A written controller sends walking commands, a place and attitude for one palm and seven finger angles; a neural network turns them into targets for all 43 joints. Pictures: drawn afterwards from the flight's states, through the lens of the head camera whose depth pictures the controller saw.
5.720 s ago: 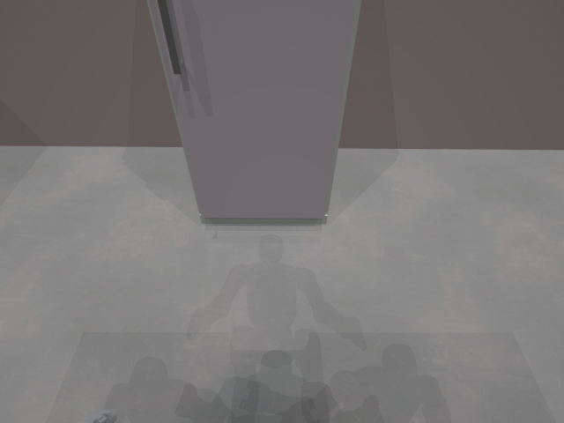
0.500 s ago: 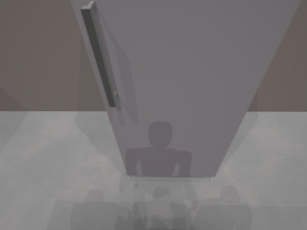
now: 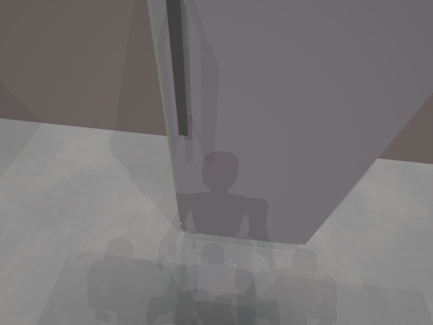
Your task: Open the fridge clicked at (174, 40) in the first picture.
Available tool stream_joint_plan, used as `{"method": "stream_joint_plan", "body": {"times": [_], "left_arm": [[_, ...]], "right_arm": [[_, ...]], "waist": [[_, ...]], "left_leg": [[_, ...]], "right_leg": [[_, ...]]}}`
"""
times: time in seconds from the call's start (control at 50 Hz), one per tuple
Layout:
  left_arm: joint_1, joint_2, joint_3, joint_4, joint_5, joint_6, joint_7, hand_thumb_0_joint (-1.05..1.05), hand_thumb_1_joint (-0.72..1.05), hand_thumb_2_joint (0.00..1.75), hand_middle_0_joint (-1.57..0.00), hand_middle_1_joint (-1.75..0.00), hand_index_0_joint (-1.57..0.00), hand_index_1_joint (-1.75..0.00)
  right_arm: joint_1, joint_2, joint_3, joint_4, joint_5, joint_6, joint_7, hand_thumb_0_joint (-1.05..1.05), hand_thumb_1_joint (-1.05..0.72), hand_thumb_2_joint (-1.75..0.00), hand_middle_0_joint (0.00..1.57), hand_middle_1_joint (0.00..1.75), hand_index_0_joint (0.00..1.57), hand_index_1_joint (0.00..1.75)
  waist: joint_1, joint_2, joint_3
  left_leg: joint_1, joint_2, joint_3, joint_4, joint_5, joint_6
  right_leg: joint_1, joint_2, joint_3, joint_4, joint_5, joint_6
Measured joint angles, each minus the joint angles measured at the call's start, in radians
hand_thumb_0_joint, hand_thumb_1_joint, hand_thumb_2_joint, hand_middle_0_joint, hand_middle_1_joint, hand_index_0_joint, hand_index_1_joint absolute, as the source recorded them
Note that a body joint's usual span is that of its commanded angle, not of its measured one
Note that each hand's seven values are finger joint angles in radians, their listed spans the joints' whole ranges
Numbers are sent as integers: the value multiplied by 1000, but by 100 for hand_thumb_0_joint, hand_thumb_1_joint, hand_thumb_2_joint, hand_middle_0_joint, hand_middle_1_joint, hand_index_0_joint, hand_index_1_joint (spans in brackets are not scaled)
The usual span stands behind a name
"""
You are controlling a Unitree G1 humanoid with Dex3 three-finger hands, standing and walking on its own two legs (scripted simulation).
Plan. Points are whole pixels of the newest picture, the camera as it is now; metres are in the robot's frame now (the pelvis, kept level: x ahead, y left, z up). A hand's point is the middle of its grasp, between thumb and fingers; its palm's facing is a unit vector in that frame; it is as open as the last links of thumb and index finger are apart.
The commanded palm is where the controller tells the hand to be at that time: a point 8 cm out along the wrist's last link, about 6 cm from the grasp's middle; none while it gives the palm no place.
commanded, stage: come to a stop and stand still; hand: left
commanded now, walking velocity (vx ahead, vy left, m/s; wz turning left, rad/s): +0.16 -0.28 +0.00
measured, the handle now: (182, 66) +0.53 +0.11 +0.19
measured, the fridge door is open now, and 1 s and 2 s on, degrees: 0 0 0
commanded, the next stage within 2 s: look again from close up in 0.98 s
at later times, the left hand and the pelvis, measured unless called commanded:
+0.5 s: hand out of the picture +0.02 +0.15 -0.16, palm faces -0.03 -0.98 -0.21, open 7.4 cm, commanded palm none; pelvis -0.02 -0.03 +0.01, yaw -2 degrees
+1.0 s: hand out of the picture -0.03 +0.08 -0.16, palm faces +0.04 -0.99 -0.17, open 7.3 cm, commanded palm none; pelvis -0.01 -0.08 +0.01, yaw +0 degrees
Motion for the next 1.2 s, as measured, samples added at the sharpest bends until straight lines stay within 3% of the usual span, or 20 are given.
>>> {"method": "stream_joint_plan", "body": {"times": [0.06,0.14,0.22,0.3,0.42,0.5,0.58,0.66,0.7,0.76,0.92,1.08,1.2], "left_arm": [[27,17,4,20,0,16,-9,0,91,90,-20,-30,-20,-30],[64,28,9,33,7,14,-29,1,91,90,-20,-30,-20,-30],[101,36,15,37,10,17,-37,1,91,90,-20,-30,-20,-30],[108,37,15,40,10,28,-37,1,91,90,-20,-30,-20,-30],[69,9,-4,30,1,15,-36,1,91,90,-20,-30,-20,-30],[45,-16,-18,24,-2,-22,-27,1,91,90,-20,-30,-20,-30],[50,-41,-29,38,-2,-37,-12,1,94,90,-20,-30,-20,-30],[60,-47,-38,50,-10,-51,-6,1,94,90,-20,-30,-20,-30],[58,-47,-41,60,-14,-51,-3,1,95,90,-20,-30,-20,-30],[61,-43,-40,67,-15,-51,0,1,95,90,-20,-30,-20,-30],[96,-68,-48,89,-14,-47,-8,1,93,90,-20,-30,-20,-30],[120,-88,-52,100,-12,-46,-9,1,91,90,-20,-30,-20,-30],[142,-70,-46,19,7,-69,-9,1,91,90,-20,-30,-21,-30]], "right_arm": [[14,22,17,4,-12,-3,-1,0,-91,-90,20,29,20,30],[32,45,26,15,-14,-6,-15,0,-92,-90,20,29,20,30],[45,49,22,16,-11,-14,-17,1,-93,-90,21,29,21,30],[64,52,18,19,-11,-21,-18,0,-92,-90,21,29,21,30],[98,39,9,53,-15,-9,-10,0,-91,-90,21,29,21,30],[124,29,3,84,-4,2,-3,0,-91,-90,21,29,21,30],[142,17,9,110,-6,21,4,1,-91,-90,20,29,20,30],[144,24,23,117,-5,4,3,1,-91,-90,20,29,20,30],[138,32,27,126,-4,-5,-1,1,-91,-90,20,29,20,30],[120,52,37,136,-2,-6,-4,1,-91,-90,20,29,20,30],[75,51,37,134,0,-3,-12,1,-91,-90,20,29,20,30],[59,40,36,128,2,-6,-15,1,-92,-90,20,29,20,30],[83,2,25,22,-7,-21,-18,1,-91,-90,20,29,20,30]], "waist": [[0,-15,-34],[-2,-13,-74],[-5,-20,-90],[-22,-21,-84],[-51,9,-66],[-49,20,-67],[-49,68,-88],[-45,79,-93],[-50,82,-86],[-37,58,-72],[-17,49,-53],[-9,39,-47],[-16,52,-46]], "left_leg": [[19,-11,11,-44,18,36],[48,-11,11,-156,83,43],[58,-4,28,-220,121,44],[52,9,33,-237,137,37],[27,33,17,-212,140,9],[-9,37,14,-130,106,-25],[-19,52,-22,-61,-20,-18],[15,58,-31,-86,72,-15],[36,69,-42,-115,62,-42],[52,69,-45,-129,64,-69],[74,80,-44,-142,69,-75],[86,74,-37,-155,71,-69],[13,53,-60,-31,14,-11]], "right_leg": [[-29,32,71,121,-118,-1],[-66,69,123,314,-82,8],[-78,71,138,395,-43,26],[-56,56,131,342,-66,34],[30,42,93,95,-128,21],[123,44,75,-135,-3,2],[144,76,54,-146,-3,-34],[158,101,42,-155,-4,-54],[160,111,25,-138,-19,-59],[171,111,22,-139,-23,-67],[195,123,22,-160,-15,-74],[208,117,29,-178,-8,-66],[163,98,17,-98,-40,-50]]}}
